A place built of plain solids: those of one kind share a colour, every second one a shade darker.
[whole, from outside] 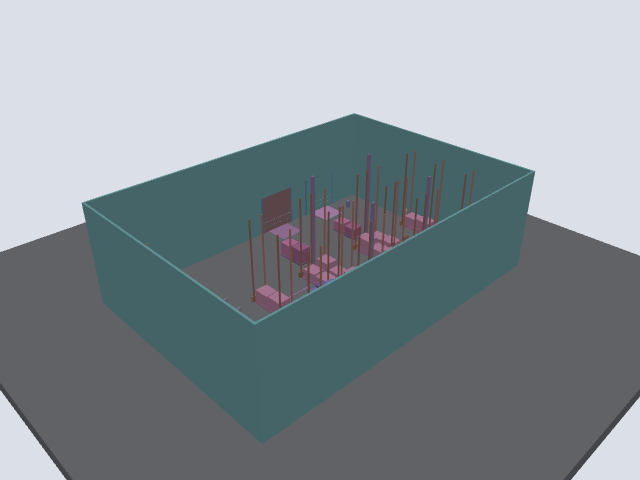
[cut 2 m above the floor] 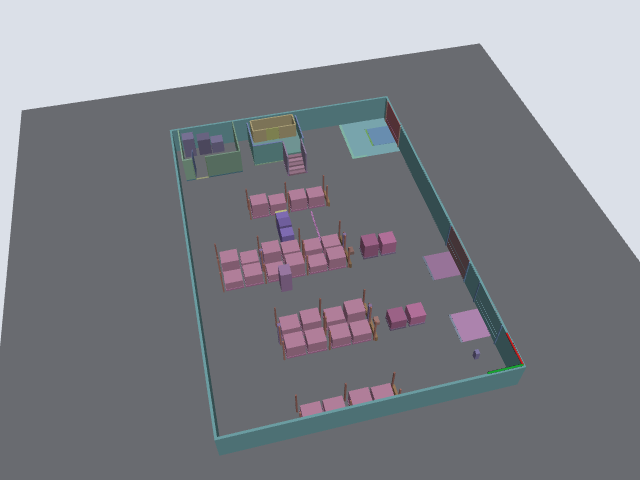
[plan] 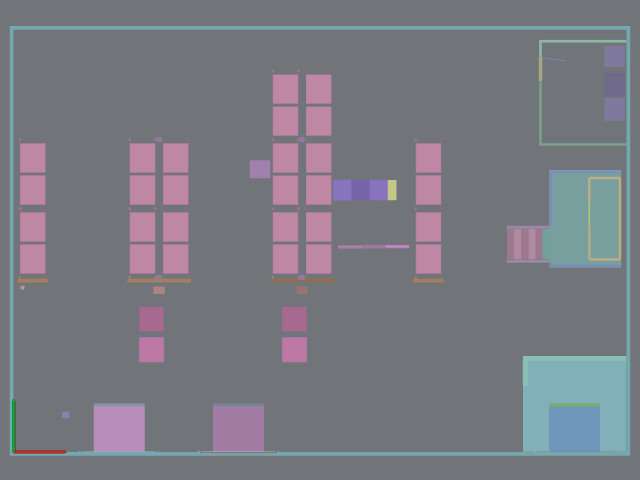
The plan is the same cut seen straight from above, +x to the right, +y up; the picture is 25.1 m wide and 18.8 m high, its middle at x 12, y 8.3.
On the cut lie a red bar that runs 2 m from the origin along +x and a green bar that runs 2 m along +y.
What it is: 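Racking aisles and the goods-in floor of a storage hall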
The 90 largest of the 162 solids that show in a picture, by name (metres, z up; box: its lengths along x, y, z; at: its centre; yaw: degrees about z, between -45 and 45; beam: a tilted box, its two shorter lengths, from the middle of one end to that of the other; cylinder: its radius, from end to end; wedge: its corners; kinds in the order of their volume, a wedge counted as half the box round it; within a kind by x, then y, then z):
{
 "wall_1": {"box": [0.15, 16.83, 7.58], "at": [-0.07, 8.27, 3.74]},
 "wall_2": {"box": [24.3, 0.15, 7.58], "at": [12.0, -0.07, 3.74]},
 "wall_3": {"box": [24.3, 0.15, 7.58], "at": [12.0, 16.61, 3.74]},
 "wall_4": {"box": [0.15, 16.83, 7.58], "at": [24.07, 8.27, 3.74]},
 "row_load_1": {"box": [0.95, 1.1, 0.82], "at": [0.75, 7.56, 0.55]},
 "row_load_2": {"box": [0.95, 1.1, 0.94], "at": [0.75, 8.81, 0.61]},
 "row_load_3": {"box": [0.95, 1.1, 0.64], "at": [0.75, 10.26, 0.46]},
 "row_load_4": {"box": [0.95, 1.1, 0.61], "at": [0.75, 11.51, 0.44]},
 "row_load_5": {"box": [0.95, 1.1, 0.73], "at": [5.05, 7.56, 0.51]},
 "row_load_6": {"box": [0.95, 1.1, 0.85], "at": [5.05, 8.81, 0.56]},
 "row_load_7": {"box": [0.95, 1.1, 0.9], "at": [5.05, 10.26, 0.59]},
 "row_load_8": {"box": [0.95, 1.1, 0.96], "at": [5.05, 11.51, 0.62]},
 "row_load_9": {"box": [0.95, 1.1, 1.07], "at": [6.35, 7.56, 0.68]},
 "row_load_10": {"box": [0.95, 1.1, 0.72], "at": [6.35, 8.81, 0.5]},
 "row_load_11": {"box": [0.95, 1.1, 1.05], "at": [6.35, 10.26, 0.67]},
 "row_load_12": {"box": [0.95, 1.1, 0.84], "at": [6.35, 11.51, 0.56]},
 "row_load_13": {"box": [0.95, 1.1, 0.95], "at": [10.65, 7.56, 0.62]},
 "row_load_14": {"box": [0.95, 1.1, 0.58], "at": [10.65, 8.81, 0.43]},
 "row_load_15": {"box": [0.95, 1.1, 1.13], "at": [10.65, 10.26, 0.7]},
 "row_load_16": {"box": [0.95, 1.1, 0.58], "at": [10.65, 11.51, 0.43]},
 "row_load_17": {"box": [0.95, 1.1, 0.89], "at": [10.65, 12.96, 0.59]},
 "row_load_18": {"box": [0.95, 1.1, 0.62], "at": [10.65, 14.21, 0.45]},
 "row_load_19": {"box": [0.95, 1.1, 0.67], "at": [11.95, 7.56, 0.47]},
 "row_load_20": {"box": [0.95, 1.1, 0.65], "at": [11.95, 8.81, 0.46]},
 "row_load_21": {"box": [0.95, 1.1, 0.86], "at": [11.95, 10.26, 0.57]},
 "row_load_22": {"box": [0.95, 1.1, 1.17], "at": [11.95, 11.51, 0.72]},
 "row_load_23": {"box": [0.95, 1.1, 0.62], "at": [11.95, 12.96, 0.45]},
 "row_load_24": {"box": [0.95, 1.1, 1.05], "at": [11.95, 14.21, 0.67]},
 "row_load_25": {"box": [0.95, 1.1, 0.92], "at": [16.25, 7.56, 0.6]},
 "row_load_26": {"box": [0.95, 1.1, 1.01], "at": [16.25, 8.81, 0.64]},
 "row_load_27": {"box": [0.95, 1.1, 0.89], "at": [16.25, 10.26, 0.59]},
 "row_load_28": {"box": [0.95, 1.1, 1.18], "at": [16.25, 11.51, 0.73]},
 "office_deck_1": {"box": [2.8, 3.8, 0.95], "at": [22.4, 9.13, 0.42]},
 "row_pal_1": {"box": [1.0, 1.16, 0.19], "at": [0.75, 7.56, 0.04]},
 "row_pal_2": {"box": [1.0, 1.16, 0.19], "at": [0.75, 8.81, 0.04]},
 "row_pal_3": {"box": [1.0, 1.16, 0.19], "at": [0.75, 10.26, 0.04]},
 "row_pal_4": {"box": [1.0, 1.16, 0.19], "at": [0.75, 11.51, 0.04]},
 "row_pal_5": {"box": [1.0, 1.16, 0.19], "at": [5.05, 7.56, 0.04]},
 "row_pal_6": {"box": [1.0, 1.16, 0.19], "at": [5.05, 8.81, 0.04]},
 "row_pal_7": {"box": [1.0, 1.16, 0.19], "at": [5.05, 10.26, 0.04]},
 "row_pal_8": {"box": [1.0, 1.16, 0.19], "at": [5.05, 11.51, 0.04]},
 "row_pal_9": {"box": [1.0, 1.16, 0.19], "at": [6.35, 7.56, 0.04]},
 "row_pal_10": {"box": [1.0, 1.16, 0.19], "at": [6.35, 8.81, 0.04]},
 "row_pal_11": {"box": [1.0, 1.16, 0.19], "at": [6.35, 10.26, 0.04]},
 "row_pal_12": {"box": [1.0, 1.16, 0.19], "at": [6.35, 11.51, 0.04]},
 "row_pal_13": {"box": [1.0, 1.16, 0.19], "at": [10.65, 7.56, 0.04]},
 "row_pal_14": {"box": [1.0, 1.16, 0.19], "at": [10.65, 8.81, 0.04]},
 "row_pal_15": {"box": [1.0, 1.16, 0.19], "at": [10.65, 10.26, 0.04]},
 "row_pal_16": {"box": [1.0, 1.16, 0.19], "at": [11.95, 7.56, 0.04]},
 "row_pal_17": {"box": [1.0, 1.16, 0.19], "at": [11.95, 8.81, 0.04]},
 "row_pal_18": {"box": [1.0, 1.16, 0.19], "at": [11.95, 10.26, 0.04]},
 "lane_load_1": {"box": [0.95, 0.95, 0.78], "at": [5.4, 4.0, 0.53]},
 "lane_load_2": {"box": [0.95, 0.95, 0.73], "at": [5.4, 5.2, 0.5]},
 "lane_load_3": {"box": [0.95, 0.95, 1.02], "at": [11.0, 4.0, 0.65]},
 "lane_load_4": {"box": [0.95, 0.95, 1.15], "at": [11.0, 5.2, 0.71]},
 "room_stock_1": {"box": [0.8, 0.9, 1.03], "at": [23.54, 13.42, 0.47]},
 "room_stock_2": {"box": [0.8, 0.93, 1.46], "at": [23.54, 14.39, 0.68]},
 "room_stock_3": {"box": [0.8, 0.84, 1.73], "at": [23.54, 15.49, 0.82]},
 "narrow_pinch_stack_1": {"box": [0.72, 0.81, 1.44], "at": [12.88, 10.26, 0.67]},
 "narrow_pinch_stack_2": {"box": [0.72, 0.81, 1.64], "at": [13.59, 10.26, 0.77]},
 "narrow_pinch_stack_3": {"box": [0.72, 0.81, 1.45], "at": [14.3, 10.26, 0.68]},
 "room_wall_1": {"box": [0.1, 2.49, 2.55], "at": [20.64, 13.24, 1.23]},
 "room_wall_2": {"box": [3.31, 0.1, 2.55], "at": [22.34, 12.04, 1.23]},
 "room_wall_3": {"box": [3.31, 0.1, 2.55], "at": [22.34, 16.08, 1.23]},
 "office_1": {"box": [0.1, 1.28, 2.55], "at": [22.55, 8.17, 2.12]},
 "office_2": {"box": [0.1, 0.96, 2.55], "at": [22.55, 10.25, 2.12]},
 "office_3": {"box": [1.2, 0.1, 2.55], "at": [23.15, 7.53, 2.12]},
 "office_4": {"box": [1.2, 0.1, 2.55], "at": [23.15, 10.73, 2.12]},
 "office_5": {"box": [0.1, 3.2, 2.55], "at": [23.75, 9.13, 2.12]},
 "parapet_whole_1": {"box": [0.1, 2.08, 1.95], "at": [21.05, 9.89, 0.93]},
 "parapet_whole_2": {"box": [2.75, 0.1, 1.95], "at": [22.38, 7.28, 0.93]},
 "parapet_whole_3": {"box": [2.75, 0.1, 1.95], "at": [22.38, 10.98, 0.93]},
 "parapet_1": {"box": [0.1, 2.08, 1.91], "at": [21.05, 9.89, 0.91]},
 "parapet_2": {"box": [2.75, 0.1, 1.91], "at": [22.38, 7.28, 0.91]},
 "parapet_3": {"box": [2.75, 0.1, 1.91], "at": [22.38, 10.98, 0.91]},
 "column_row_1": {"box": [0.2, 0.2, 7.58], "at": [5.7, 6.83, 3.74]},
 "column_row_2": {"box": [0.2, 0.2, 7.58], "at": [5.7, 12.23, 3.74]},
 "column_row_3": {"box": [0.2, 0.2, 7.58], "at": [11.3, 6.83, 3.74]},
 "column_row_4": {"box": [0.2, 0.2, 7.58], "at": [11.3, 12.23, 3.74]},
 "left_cage_1": {"box": [0.8, 0.7, 1.75], "at": [9.65, 11.07, 0.82]},
 "dock_deck_1": {"box": [4.06, 3.76, 0.06], "at": [21.97, 1.88, -0.02]},
 "cheek_whole_1": {"box": [1.68, 0.1, 1.95], "at": [20.16, 7.46, 0.93]},
 "cheek_whole_2": {"box": [1.68, 0.1, 1.95], "at": [20.16, 8.8, 0.93]},
 "dock_shutter_1": {"box": [3.0, 0.05, 3.15], "at": [21.97, -0.03, 1.52]},
 "shutter_1": {"box": [3.0, 0.05, 3.15], "at": [8.81, -0.03, 1.52]},
 "leveller_1": {"box": [2.0, 1.78, 0.07], "at": [4.14, 0.89, -0.02]},
 "leveller_2": {"box": [2.0, 1.78, 0.07], "at": [8.81, 0.89, -0.02]},
 "narrow_pinch_cartons_1": {"box": [0.35, 0.8, 1.25], "at": [14.83, 10.25, 0.58]},
 "office_stair_head_1": {"box": [0.28, 1.2, 0.95], "at": [20.86, 8.13, 0.42]},
 "office_steps_1": {"box": [0.28, 1.2, 0.8], "at": [20.58, 8.13, 0.35]}
}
